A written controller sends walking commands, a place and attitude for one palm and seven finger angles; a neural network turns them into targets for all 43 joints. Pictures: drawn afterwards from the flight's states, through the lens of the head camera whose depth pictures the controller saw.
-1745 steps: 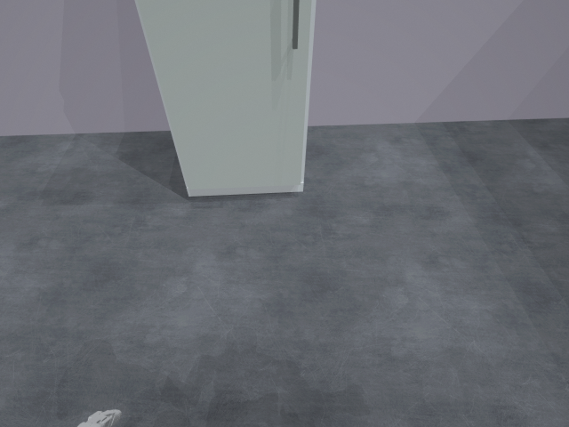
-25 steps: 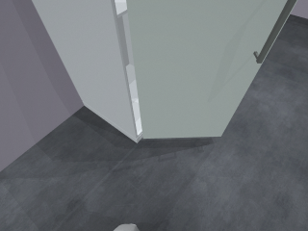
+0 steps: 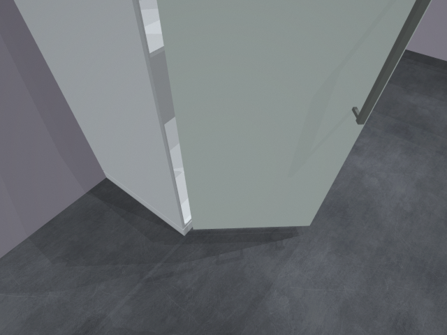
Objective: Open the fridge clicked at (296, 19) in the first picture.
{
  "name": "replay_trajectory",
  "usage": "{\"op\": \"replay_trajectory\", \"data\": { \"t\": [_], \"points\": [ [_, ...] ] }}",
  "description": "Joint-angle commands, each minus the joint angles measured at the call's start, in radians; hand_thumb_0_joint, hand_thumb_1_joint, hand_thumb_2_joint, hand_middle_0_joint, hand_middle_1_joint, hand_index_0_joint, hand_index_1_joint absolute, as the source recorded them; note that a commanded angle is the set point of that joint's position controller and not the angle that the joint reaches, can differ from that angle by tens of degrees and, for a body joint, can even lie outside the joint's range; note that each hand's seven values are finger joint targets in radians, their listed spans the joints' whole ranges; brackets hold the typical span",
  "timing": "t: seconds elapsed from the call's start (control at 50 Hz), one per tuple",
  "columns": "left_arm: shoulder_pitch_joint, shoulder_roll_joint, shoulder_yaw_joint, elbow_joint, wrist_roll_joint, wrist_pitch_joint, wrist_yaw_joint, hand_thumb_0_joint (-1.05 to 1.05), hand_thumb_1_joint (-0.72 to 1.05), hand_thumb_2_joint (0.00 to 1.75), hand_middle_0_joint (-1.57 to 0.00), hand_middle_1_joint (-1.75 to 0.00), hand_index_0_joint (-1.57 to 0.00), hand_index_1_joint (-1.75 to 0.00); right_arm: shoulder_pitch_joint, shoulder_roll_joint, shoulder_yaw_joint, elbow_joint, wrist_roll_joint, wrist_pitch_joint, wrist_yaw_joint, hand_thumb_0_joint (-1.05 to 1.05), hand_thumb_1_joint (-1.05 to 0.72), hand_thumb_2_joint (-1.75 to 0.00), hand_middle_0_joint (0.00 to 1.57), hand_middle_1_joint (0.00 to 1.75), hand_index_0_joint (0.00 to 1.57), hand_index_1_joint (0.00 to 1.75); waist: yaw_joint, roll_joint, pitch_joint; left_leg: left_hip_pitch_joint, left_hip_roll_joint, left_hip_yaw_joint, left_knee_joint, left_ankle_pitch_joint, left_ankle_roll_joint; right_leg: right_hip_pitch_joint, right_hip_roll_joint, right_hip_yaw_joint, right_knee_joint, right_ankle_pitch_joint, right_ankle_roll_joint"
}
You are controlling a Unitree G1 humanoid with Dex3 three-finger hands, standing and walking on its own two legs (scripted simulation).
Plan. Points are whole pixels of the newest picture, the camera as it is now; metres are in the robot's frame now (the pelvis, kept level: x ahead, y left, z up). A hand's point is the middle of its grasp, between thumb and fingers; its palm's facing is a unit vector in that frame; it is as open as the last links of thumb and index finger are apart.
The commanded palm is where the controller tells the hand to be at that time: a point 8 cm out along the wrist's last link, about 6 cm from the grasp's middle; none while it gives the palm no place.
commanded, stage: take the last steps up to it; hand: right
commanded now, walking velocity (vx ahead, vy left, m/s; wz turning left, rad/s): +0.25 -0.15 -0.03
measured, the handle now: (387, 56) +0.66 -0.30 +0.18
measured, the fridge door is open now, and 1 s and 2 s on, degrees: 51 51 51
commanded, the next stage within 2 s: come to a stop and stand still in 0.34 s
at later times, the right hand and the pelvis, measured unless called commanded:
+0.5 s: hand out of the picture +0.18 -0.27 -0.16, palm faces +0.09 +0.97 -0.24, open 7.4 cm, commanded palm none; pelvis +0.13 -0.07 +0.00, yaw -2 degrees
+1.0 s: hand (369, 299) +0.25 -0.29 -0.16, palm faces -0.02 +0.96 -0.28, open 7.4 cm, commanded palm none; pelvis +0.15 -0.09 +0.00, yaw +1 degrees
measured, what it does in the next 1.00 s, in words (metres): walks ahead: right foot, then left foot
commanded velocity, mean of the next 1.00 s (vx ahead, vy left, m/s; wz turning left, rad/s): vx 0.00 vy -0.04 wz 0.02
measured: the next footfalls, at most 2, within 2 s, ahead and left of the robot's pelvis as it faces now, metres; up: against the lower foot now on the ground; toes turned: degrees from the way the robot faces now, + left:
right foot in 0.22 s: +0.16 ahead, -0.19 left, +0.00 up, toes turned -7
left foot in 0.42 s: +0.20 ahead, +0.05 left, +0.00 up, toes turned +6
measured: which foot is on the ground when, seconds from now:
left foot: down 0.00-0.20, up 0.22-0.40, down 0.42-0.60, up 0.62-0.84, down 0.86-1.00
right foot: up 0.00-0.20, down 0.22-0.40, up 0.42-0.58, down 0.60-0.84, up 0.86-1.00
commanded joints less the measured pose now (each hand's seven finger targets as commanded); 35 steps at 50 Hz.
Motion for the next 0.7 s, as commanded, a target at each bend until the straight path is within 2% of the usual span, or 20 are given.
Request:
{"op": "replay_trajectory", "data": {
  "t": [0.0, 0.06, 0.14, 0.16, 0.18, 0.2, 0.22, 0.28, 0.34, 0.36, 0.38, 0.4, 0.42, 0.48, 0.52, 0.54, 0.58, 0.6, 0.64, 0.68],
  "points": [
    [-0.079, 0.138, 0.055, -0.088, 0.011, -0.012, -0.002, 0.00, 0.90, 0.90, -0.20, -0.30, -0.20, -0.30, 0.152, -0.187, -0.058, 0.027, -0.002, -0.001, -0.046, 0.00, -0.90, -0.90, 0.20, 0.30, 0.20, 0.30, -0.041, 0.126, 0.051, 0.179, 0.373, -0.483, -0.435, -0.434, 0.171, -0.460, -0.115, 0.098, 0.400, -0.038, 0.010],
    [-0.060, 0.087, 0.053, -0.083, 0.007, -0.001, -0.022, 0.00, 0.90, 0.90, -0.20, -0.30, -0.20, -0.30, 0.053, -0.140, -0.053, 0.007, -0.012, -0.015, -0.040, 0.00, -0.90, -0.90, 0.20, 0.30, 0.20, 0.30, 0.013, 0.191, 0.056, 0.019, 0.270, -0.188, -0.397, -0.192, 0.085, -0.276, -0.156, 0.049, 0.244, 0.071, 0.032],
    [0.037, 0.077, 0.052, -0.056, 0.007, -0.026, -0.022, 0.00, 0.90, 0.90, -0.20, -0.30, -0.20, -0.30, 0.046, -0.182, -0.069, 0.005, -0.015, 0.000, -0.019, 0.00, -0.90, -0.90, 0.20, 0.30, 0.20, 0.30, 0.042, -0.015, 0.016, -0.143, 0.172, -0.066, -0.185, -0.259, 0.040, 0.114, -0.049, -0.116, -0.123, 0.134, 0.046],
    [0.100, 0.129, 0.062, -0.039, 0.008, -0.030, -0.013, 0.00, 0.90, 0.90, -0.20, -0.30, -0.20, -0.30, 0.046, -0.152, -0.059, -0.002, -0.015, 0.013, -0.012, 0.00, -0.90, -0.90, 0.20, 0.30, 0.20, 0.30, 0.059, -0.156, 0.014, -0.203, 0.112, -0.015, -0.013, -0.299, 0.017, 0.168, -0.083, -0.055, -0.201, 0.010, 0.036],
    [0.156, 0.215, 0.080, -0.045, 0.018, -0.035, -0.001, 0.00, 0.90, 0.90, -0.20, -0.30, -0.20, -0.30, 0.054, -0.088, -0.047, -0.028, -0.013, 0.022, -0.007, 0.00, -0.90, -0.90, 0.20, 0.30, 0.20, 0.30, 0.074, -0.362, -0.009, -0.339, -0.021, 0.093, 0.274, -0.344, -0.035, 0.227, -0.281, 0.243, -0.346, -0.114, -0.056],
    [0.196, 0.261, 0.087, -0.047, 0.020, -0.034, 0.018, 0.00, 0.90, 0.90, -0.20, -0.30, -0.20, -0.30, -0.027, -0.070, -0.036, -0.071, -0.009, 0.012, -0.006, 0.00, -0.90, -0.90, 0.20, 0.30, 0.20, 0.30, 0.099, -0.323, -0.022, -0.404, -0.048, 0.059, 0.485, -0.362, -0.037, 0.225, -0.394, 0.427, -0.450, -0.126, -0.164],
    [0.158, 0.277, 0.088, -0.052, 0.023, -0.042, 0.019, 0.00, 0.90, 0.90, -0.20, -0.30, -0.20, -0.30, -0.053, -0.056, -0.031, -0.079, -0.010, 0.004, -0.008, 0.00, -0.90, -0.90, 0.20, 0.30, 0.20, 0.30, 0.082, -0.190, -0.012, -0.411, -0.008, -0.016, 0.589, -0.341, -0.012, 0.170, -0.416, 0.475, -0.452, -0.104, -0.211],
    [-0.062, 0.208, 0.058, -0.104, 0.019, -0.047, 0.024, 0.00, 0.90, 0.90, -0.20, -0.30, -0.20, -0.30, -0.023, -0.054, -0.021, -0.055, -0.002, 0.004, -0.004, 0.00, -0.90, -0.90, 0.20, 0.30, 0.20, 0.30, -0.005, -0.233, -0.002, -0.266, 0.069, -0.033, 0.413, -0.263, -0.022, 0.076, -0.328, 0.227, -0.380, 0.250, -0.167],
    [-0.149, 0.208, 0.042, -0.112, 0.004, -0.029, 0.020, 0.00, 0.90, 0.90, -0.20, -0.30, -0.20, -0.30, 0.168, -0.059, -0.015, 0.028, -0.001, 0.008, -0.003, 0.00, -0.90, -0.90, 0.20, 0.30, 0.20, 0.30, -0.089, -0.098, -0.079, 0.110, -0.019, 0.068, 0.012, -0.058, -0.042, -0.017, -0.210, 0.039, -0.208, 0.288, -0.097],
    [-0.184, 0.172, 0.042, -0.125, -0.008, -0.022, 0.011, 0.00, 0.90, 0.90, -0.20, -0.30, -0.20, -0.30, 0.255, -0.115, -0.029, 0.054, -0.007, 0.002, -0.011, 0.00, -0.90, -0.90, 0.20, 0.30, 0.20, 0.30, -0.130, 0.073, -0.064, 0.266, 0.064, -0.077, -0.156, -0.020, -0.017, -0.177, -0.116, -0.036, -0.041, 0.115, -0.038],
    [-0.210, 0.125, 0.038, -0.169, -0.013, -0.018, -0.001, 0.00, 0.90, 0.90, -0.20, -0.30, -0.20, -0.30, 0.334, -0.231, -0.052, 0.068, -0.010, -0.007, -0.024, 0.00, -0.90, -0.90, 0.20, 0.30, 0.20, 0.30, -0.149, 0.361, -0.023, 0.344, 0.356, -0.518, -0.374, -0.091, 0.097, -0.419, -0.015, -0.092, 0.189, -0.126, 0.022],
    [-0.231, 0.174, 0.051, -0.173, 0.008, -0.010, -0.006, 0.00, 0.90, 0.90, -0.20, -0.30, -0.20, -0.30, 0.315, -0.240, -0.053, 0.059, -0.002, -0.002, -0.029, 0.00, -0.90, -0.90, 0.20, 0.30, 0.20, 0.30, -0.129, 0.187, 0.027, 0.243, 0.433, -0.613, -0.438, -0.220, 0.177, -0.451, -0.067, 0.039, 0.331, -0.151, 0.019],
    [-0.220, 0.157, 0.057, -0.159, 0.005, -0.009, -0.007, 0.00, 0.90, 0.90, -0.20, -0.30, -0.20, -0.30, 0.242, -0.238, -0.058, 0.039, -0.006, 0.001, -0.034, 0.00, -0.90, -0.90, 0.20, 0.30, 0.20, 0.30, -0.085, 0.111, 0.055, 0.169, 0.390, -0.558, -0.407, -0.272, 0.190, -0.437, -0.090, 0.055, 0.398, -0.083, 0.023],
    [-0.169, 0.118, 0.049, -0.118, -0.006, 0.002, 0.001, 0.00, 0.90, 0.90, -0.20, -0.30, -0.20, -0.30, 0.071, -0.140, -0.038, 0.002, -0.014, 0.003, -0.049, 0.00, -0.90, -0.90, 0.20, 0.30, 0.20, 0.30, -0.001, 0.268, 0.039, 0.071, 0.241, -0.180, -0.243, 0.381, 0.117, -0.228, -0.113, 0.032, 0.176, -0.021, 0.046],
    [-0.115, 0.092, 0.042, -0.083, -0.013, -0.003, 0.008, 0.00, 0.90, 0.90, -0.20, -0.30, -0.20, -0.30, 0.060, -0.160, -0.047, 0.001, -0.008, 0.014, -0.047, 0.00, -0.90, -0.90, 0.20, 0.30, 0.20, 0.30, 0.006, 0.143, -0.047, 0.099, 0.166, -0.089, -0.088, 0.507, 0.068, -0.039, -0.057, -0.034, -0.107, 0.168, 0.056],
    [-0.084, 0.106, 0.043, -0.067, -0.012, -0.009, 0.010, 0.00, 0.90, 0.90, -0.20, -0.30, -0.20, -0.30, 0.068, -0.152, -0.042, 0.005, 0.002, 0.023, -0.044, 0.00, -0.90, -0.90, 0.20, 0.30, 0.20, 0.30, 0.011, 0.033, -0.072, 0.060, 0.119, -0.065, 0.001, 0.420, 0.021, 0.074, -0.063, -0.035, -0.220, 0.374, 0.051],
    [-0.121, 0.231, 0.059, -0.096, -0.002, -0.016, 0.024, 0.00, 0.90, 0.90, -0.20, -0.30, -0.20, -0.30, 0.127, -0.092, -0.014, 0.006, 0.004, 0.045, -0.047, 0.00, -0.90, -0.90, 0.20, 0.30, 0.20, 0.30, -0.023, -0.282, -0.124, -0.022, 0.004, -0.001, 0.204, -0.205, -0.067, 0.116, -0.362, 0.211, -0.286, 0.915, -0.092],
    [-0.118, 0.250, 0.062, -0.101, 0.007, -0.009, 0.031, 0.00, 0.90, 0.90, -0.20, -0.30, -0.20, -0.30, 0.112, -0.079, -0.010, -0.002, 0.000, 0.054, -0.055, 0.00, -0.90, -0.90, 0.20, 0.30, 0.20, 0.30, -0.002, -0.199, -0.091, -0.030, -0.020, -0.025, 0.314, -0.325, -0.064, 0.067, -0.385, 0.208, -0.280, 0.967, -0.132],
    [-0.113, 0.241, 0.061, -0.090, 0.003, -0.009, 0.052, 0.00, 0.90, 0.90, -0.20, -0.30, -0.20, -0.30, 0.074, -0.084, -0.016, 0.000, 0.006, 0.061, -0.053, 0.00, -0.90, -0.90, 0.20, 0.30, 0.20, 0.30, 0.008, -0.310, -0.081, -0.154, -0.036, -0.050, 0.451, -0.366, -0.062, 0.188, -0.380, 0.205, -0.221, 1.326, -0.159],
    [-0.125, 0.244, 0.071, -0.103, 0.004, -0.002, 0.059, 0.00, 0.90, 0.90, -0.20, -0.30, -0.20, -0.30, 0.036, -0.103, -0.018, -0.009, 0.012, 0.053, -0.048, 0.00, -0.90, -0.90, 0.20, 0.30, 0.20, 0.30, 0.024, -0.270, -0.120, -0.202, -0.031, -0.061, 0.409, -0.351, -0.058, 0.305, -0.372, 0.186, -0.168, 1.346, -0.162]
  ]
}}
